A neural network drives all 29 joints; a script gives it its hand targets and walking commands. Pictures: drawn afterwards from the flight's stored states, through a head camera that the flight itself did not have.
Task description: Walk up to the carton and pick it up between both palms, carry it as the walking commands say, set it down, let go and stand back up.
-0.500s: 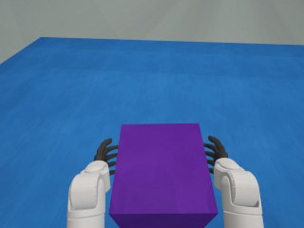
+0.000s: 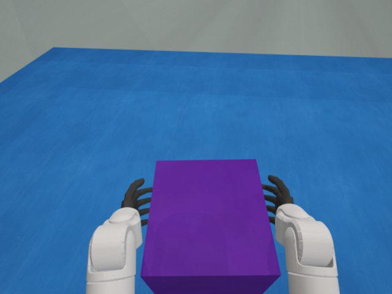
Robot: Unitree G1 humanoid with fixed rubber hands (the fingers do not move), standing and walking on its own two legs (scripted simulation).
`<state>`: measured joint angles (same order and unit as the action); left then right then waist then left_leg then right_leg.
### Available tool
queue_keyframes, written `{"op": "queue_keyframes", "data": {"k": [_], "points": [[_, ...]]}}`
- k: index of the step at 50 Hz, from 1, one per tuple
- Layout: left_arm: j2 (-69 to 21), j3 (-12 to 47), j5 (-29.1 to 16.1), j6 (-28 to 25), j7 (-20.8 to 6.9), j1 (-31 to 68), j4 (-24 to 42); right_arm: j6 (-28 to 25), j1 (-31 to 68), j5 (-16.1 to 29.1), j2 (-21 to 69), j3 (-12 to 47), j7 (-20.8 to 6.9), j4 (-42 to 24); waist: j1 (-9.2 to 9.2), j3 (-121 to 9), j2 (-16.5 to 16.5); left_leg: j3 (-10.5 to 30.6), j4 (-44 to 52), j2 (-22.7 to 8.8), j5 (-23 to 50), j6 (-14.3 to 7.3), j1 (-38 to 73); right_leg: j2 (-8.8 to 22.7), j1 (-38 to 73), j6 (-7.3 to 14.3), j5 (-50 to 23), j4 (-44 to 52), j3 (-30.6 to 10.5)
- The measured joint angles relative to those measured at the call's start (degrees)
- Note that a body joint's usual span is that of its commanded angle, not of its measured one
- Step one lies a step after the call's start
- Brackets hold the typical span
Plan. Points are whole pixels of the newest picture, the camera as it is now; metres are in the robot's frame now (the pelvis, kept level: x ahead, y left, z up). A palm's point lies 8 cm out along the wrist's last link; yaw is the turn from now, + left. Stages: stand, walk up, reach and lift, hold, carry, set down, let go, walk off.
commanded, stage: carry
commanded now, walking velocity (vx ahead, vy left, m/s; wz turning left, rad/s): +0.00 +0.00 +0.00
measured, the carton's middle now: (207, 235) +0.27 +0.00 +0.00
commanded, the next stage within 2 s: hold in 0.44 s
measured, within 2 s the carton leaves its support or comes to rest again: neither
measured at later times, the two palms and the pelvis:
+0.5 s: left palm (135, 221) +0.28 +0.14 +0.05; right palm (278, 217) +0.28 -0.14 +0.05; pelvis +0.00 +0.00 +0.00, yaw -1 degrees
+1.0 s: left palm (135, 203) +0.31 +0.14 +0.07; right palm (279, 210) +0.29 -0.14 +0.07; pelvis +0.00 +0.02 +0.01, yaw -4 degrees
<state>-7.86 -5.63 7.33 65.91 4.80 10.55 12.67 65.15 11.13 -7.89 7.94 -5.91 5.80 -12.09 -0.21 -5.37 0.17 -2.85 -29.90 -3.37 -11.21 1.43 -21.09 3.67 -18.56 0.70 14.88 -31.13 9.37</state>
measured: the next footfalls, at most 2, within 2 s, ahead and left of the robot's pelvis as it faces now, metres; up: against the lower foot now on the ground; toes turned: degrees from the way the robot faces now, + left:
none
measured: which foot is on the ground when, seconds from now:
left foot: down 0.00-1.00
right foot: down 0.00-1.00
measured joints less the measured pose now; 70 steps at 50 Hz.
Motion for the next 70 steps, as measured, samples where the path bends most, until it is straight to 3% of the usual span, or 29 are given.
{"op": "queue_keyframes", "data": {"k": [22, 24, 26, 28, 32, 45, 62, 67, 70], "points": [[0.02, -0.03, 0.06, -0.48, -0.05, -0.12, -0.26, -0.47, -0.01, -0.08, 0.0, 0.07, -0.07, 0.37, 0.05, 0.02, 0.01, 0.12, -0.13, 0.13, -0.04, -0.09, -0.12, 0.14, -0.01, -0.07, 0.06, -0.08, 0.13], [-0.39, -2.52, 3.83, -7.85, -2.84, 2.22, -11.36, -7.58, 3.0, -4.38, 0.57, -2.26, -3.58, 12.05, 0.02, 3.3, -0.04, 1.0, 2.02, 0.81, 0.22, -0.31, 4.43, -0.9, 4.21, 0.38, -0.7, 2.06, -1.52], [-0.4, -3.69, 6.32, -16.08, -3.46, 2.23, -19.69, -15.37, 4.56, -7.58, 0.96, -2.9, -4.05, 21.87, 0.76, 6.34, -0.07, 1.99, 4.21, 1.51, 1.92, -0.63, 8.34, -1.61, 7.6, 0.11, -1.89, 3.94, -3.26], [-0.03, -2.8, 6.52, -20.48, -3.45, 0.19, -20.48, -19.82, 2.65, -7.27, 0.51, -1.74, -3.71, 23.01, 0.96, 7.99, -0.39, 1.25, 5.24, 1.33, 1.99, -0.45, 10.24, -1.92, 8.96, 0.01, -2.4, 4.78, -4.29], [0.13, -1.93, 6.07, -23.62, -3.5, -0.78, -19.46, -23.15, -0.09, -4.58, -0.03, -0.53, -2.35, 20.73, 0.2, 8.69, -0.8, 0.09, 6.55, 0.82, 1.91, -0.38, 12.19, -2.52, 10.58, -0.01, -3.35, 6.55, -5.46], [-2.44, -10.92, 11.48, -24.24, -5.41, 10.01, -30.28, -24.63, 10.24, -10.85, 2.65, -10.33, -4.97, 32.13, -0.83, 8.38, -0.87, 0.55, 8.06, 1.96, 2.05, -1.18, 17.71, -2.44, 16.24, -0.69, -4.49, 9.14, -6.84], [-1.68, -7.9, 10.64, -23.59, -5.36, 7.51, -28.43, -23.87, 6.82, -9.36, 1.52, -8.54, -6.99, 29.44, 0.4, 8.57, -0.78, 0.28, 10.63, 2.27, 2.54, -1.45, 19.68, -2.33, 18.4, -1.01, -5.45, 12.33, -7.26], [-1.87, -8.91, 11.88, -23.64, -6.18, 8.1, -29.11, -23.87, 7.13, -10.64, 1.64, -8.3, -7.48, 29.96, -2.28, 8.59, -0.77, -0.96, 9.42, 1.88, 1.67, -1.4, 18.9, -2.66, 16.39, -0.77, -4.32, 9.69, -8.59], [-2.12, -10.39, 12.72, -24.18, -6.38, 8.92, -30.47, -24.77, 8.63, -12.0, 2.12, -9.35, -7.58, 32.42, -2.78, 8.99, -0.67, -0.63, 8.38, 1.93, 1.23, -1.3, 18.02, -2.58, 15.5, -0.64, -3.53, 8.29, -8.33]]}}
